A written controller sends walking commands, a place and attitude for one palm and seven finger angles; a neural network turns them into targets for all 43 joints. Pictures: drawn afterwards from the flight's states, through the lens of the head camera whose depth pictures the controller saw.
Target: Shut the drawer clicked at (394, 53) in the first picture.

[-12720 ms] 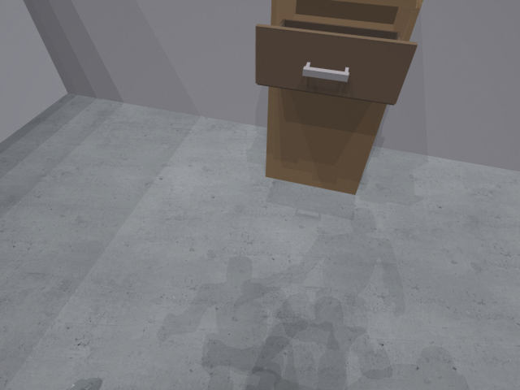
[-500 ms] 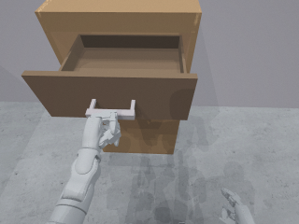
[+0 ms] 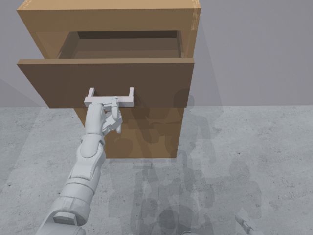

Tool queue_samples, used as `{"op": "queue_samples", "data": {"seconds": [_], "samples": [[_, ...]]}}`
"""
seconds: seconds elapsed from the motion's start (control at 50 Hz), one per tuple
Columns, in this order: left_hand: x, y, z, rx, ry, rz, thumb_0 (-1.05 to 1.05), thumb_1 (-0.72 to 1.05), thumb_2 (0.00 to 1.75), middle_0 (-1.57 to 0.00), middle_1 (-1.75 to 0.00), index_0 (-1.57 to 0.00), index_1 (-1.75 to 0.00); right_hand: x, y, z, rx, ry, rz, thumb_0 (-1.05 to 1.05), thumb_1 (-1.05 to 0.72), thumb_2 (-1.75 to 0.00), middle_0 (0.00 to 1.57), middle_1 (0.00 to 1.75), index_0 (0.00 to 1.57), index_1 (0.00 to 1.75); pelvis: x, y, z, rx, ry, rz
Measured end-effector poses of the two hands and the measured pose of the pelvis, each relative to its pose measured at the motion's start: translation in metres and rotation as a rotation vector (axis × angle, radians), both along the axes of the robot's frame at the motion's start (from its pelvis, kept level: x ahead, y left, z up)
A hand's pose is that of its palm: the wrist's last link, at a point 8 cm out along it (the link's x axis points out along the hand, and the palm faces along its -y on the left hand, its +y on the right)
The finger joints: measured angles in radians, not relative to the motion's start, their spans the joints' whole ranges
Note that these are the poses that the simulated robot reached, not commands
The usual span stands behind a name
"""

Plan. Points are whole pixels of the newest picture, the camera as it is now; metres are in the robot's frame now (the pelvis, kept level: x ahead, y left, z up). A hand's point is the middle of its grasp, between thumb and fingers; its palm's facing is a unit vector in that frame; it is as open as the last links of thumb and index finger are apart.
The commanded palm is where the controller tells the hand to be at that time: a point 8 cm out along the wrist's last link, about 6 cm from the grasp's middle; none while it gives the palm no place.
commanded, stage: push the drawer shut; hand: left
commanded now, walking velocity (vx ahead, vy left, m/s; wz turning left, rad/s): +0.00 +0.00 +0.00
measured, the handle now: (110, 96) +0.47 +0.13 +0.07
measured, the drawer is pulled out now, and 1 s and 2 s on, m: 0.15 0.02 0.00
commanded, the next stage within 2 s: pull the fist back off the drawer in 1.62 s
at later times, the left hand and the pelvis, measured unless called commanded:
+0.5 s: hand (121, 101) +0.45 +0.10 +0.07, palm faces +0.01 -1.00 -0.04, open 3.0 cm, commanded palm +0.43 +0.16 +0.08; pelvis -0.01 +0.00 +0.00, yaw -1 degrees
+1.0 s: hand (124, 85) +0.51 +0.10 +0.08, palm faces +0.01 -1.00 -0.03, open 3.1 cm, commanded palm +0.50 +0.15 +0.08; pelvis -0.01 +0.01 -0.01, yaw -2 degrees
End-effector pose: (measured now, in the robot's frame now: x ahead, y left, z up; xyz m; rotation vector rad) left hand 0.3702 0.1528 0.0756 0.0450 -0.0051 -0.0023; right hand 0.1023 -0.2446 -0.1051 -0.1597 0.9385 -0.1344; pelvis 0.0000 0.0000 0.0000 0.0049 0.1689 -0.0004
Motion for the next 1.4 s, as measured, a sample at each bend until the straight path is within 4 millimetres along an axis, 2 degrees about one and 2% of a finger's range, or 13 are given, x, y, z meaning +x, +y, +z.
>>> {"op": "queue_samples", "data": {"seconds": [0.38,0.94,1.2,1.4], "samples": [[0.043,0.001,0.001,-0.001,0.006,0.015,-0.02,0.87,0.95,-1.40,-1.60,-1.40,-1.60,-0.048,-0.014,-0.008,-0.025,0.129,-0.064,0.01,-0.90,-0.90,0.20,0.30,0.20,0.30,-0.006,-0.002,-0.002,-0.003,0.036,-0.007],[0.112,0.001,0.002,-0.011,0.013,0.018,-0.01,0.86,0.95,-1.40,-1.60,-1.40,-1.60,-0.125,0.002,-0.013,-0.043,0.338,-0.128,0.01,-0.90,-0.90,0.20,0.30,0.20,0.30,-0.009,0.013,-0.013,-0.016,0.136,-0.020],[0.146,0.001,0.002,-0.011,0.019,0.021,-0.01,0.86,0.95,-1.40,-1.60,-1.40,-1.60,-0.148,0.009,-0.012,-0.051,0.440,-0.144,0.00,-0.90,-0.90,0.20,0.30,0.20,0.30,-0.004,0.017,-0.018,-0.027,0.191,-0.017],[0.148,0.005,-0.002,-0.007,0.024,0.025,-0.07,0.76,1.02,-1.40,-1.60,-1.40,-1.60,-0.154,0.011,-0.012,-0.064,0.467,-0.136,0.00,-0.90,-0.90,0.20,0.30,0.20,0.30,-0.007,0.017,-0.021,-0.040,0.207,0.000]]}}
